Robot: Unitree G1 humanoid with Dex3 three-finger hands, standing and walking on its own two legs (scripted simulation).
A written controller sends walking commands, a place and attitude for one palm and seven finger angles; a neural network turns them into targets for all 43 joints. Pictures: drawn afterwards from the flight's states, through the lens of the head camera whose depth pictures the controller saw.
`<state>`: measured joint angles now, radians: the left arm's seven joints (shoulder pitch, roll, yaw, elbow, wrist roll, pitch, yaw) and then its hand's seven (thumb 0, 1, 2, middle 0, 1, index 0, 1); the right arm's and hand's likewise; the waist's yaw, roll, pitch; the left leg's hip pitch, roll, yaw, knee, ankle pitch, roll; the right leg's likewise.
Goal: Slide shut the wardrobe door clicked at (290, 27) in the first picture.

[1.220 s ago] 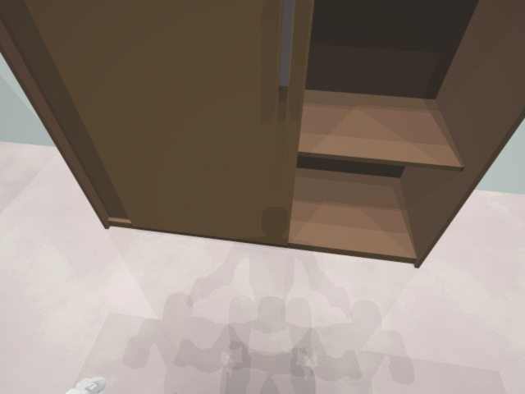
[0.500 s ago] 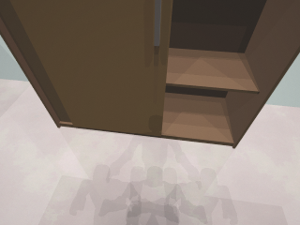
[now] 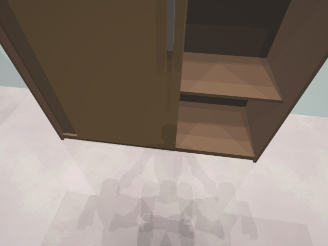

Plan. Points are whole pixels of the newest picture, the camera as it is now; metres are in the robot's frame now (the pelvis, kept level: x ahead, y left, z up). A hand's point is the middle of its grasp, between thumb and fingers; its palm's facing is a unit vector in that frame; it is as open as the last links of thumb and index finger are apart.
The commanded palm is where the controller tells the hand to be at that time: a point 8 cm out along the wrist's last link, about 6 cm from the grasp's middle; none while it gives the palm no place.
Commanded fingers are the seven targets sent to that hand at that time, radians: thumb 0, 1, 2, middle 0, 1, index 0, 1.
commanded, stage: look at it before walking up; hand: left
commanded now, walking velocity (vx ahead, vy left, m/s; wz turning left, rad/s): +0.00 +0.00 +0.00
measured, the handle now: (171, 7) +0.84 +0.02 +0.22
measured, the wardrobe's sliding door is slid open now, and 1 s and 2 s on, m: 0.57 0.57 0.57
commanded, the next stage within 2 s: take the last steps up to it in 0.22 s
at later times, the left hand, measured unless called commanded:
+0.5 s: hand out of the picture +0.07 +0.23 -0.17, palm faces -0.03 -0.95 -0.31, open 7.4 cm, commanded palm none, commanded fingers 0.00 0.90 0.90 -0.20 -0.30 -0.20 -0.30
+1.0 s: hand out of the picture +0.03 +0.17 -0.19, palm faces +0.01 -0.99 -0.12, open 7.4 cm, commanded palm none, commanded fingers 0.00 0.90 0.90 -0.20 -0.30 -0.20 -0.30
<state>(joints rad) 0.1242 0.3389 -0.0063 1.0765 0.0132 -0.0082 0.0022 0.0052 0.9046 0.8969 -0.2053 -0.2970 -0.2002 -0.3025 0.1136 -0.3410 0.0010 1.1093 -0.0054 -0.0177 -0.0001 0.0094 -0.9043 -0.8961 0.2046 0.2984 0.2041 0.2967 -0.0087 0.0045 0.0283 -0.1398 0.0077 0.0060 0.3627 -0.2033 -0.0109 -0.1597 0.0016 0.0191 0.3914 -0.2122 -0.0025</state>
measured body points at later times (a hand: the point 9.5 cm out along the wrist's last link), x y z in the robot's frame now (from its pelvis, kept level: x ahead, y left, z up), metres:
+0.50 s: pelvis +0.02 +0.00 +0.00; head +0.01 +0.00 +0.45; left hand +0.07 +0.28 -0.14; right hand +0.08 -0.28 -0.14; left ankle +0.00 +0.13 -0.75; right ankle +0.00 -0.12 -0.75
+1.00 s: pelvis +0.17 +0.02 -0.03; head +0.20 +0.04 +0.42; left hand +0.04 +0.23 -0.18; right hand +0.26 -0.22 -0.16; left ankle +0.26 +0.10 -0.75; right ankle +0.01 -0.11 -0.73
